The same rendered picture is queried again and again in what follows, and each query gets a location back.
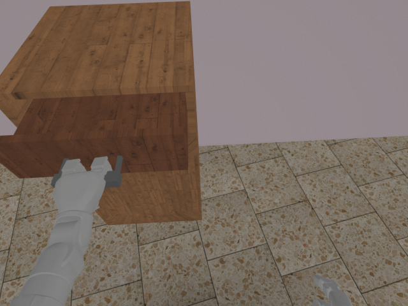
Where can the robot left forearm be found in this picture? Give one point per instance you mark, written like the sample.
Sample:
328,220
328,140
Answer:
52,278

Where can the cabinet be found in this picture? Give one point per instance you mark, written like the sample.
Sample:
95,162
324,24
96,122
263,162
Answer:
116,49

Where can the right robot hand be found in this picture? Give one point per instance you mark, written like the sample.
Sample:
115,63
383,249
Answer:
332,291

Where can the drawer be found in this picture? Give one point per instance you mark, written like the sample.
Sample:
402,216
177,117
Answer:
148,130

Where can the left robot hand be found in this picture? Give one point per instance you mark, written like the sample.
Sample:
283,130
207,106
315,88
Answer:
79,189

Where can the handle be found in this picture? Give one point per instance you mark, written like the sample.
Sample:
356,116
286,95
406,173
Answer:
112,178

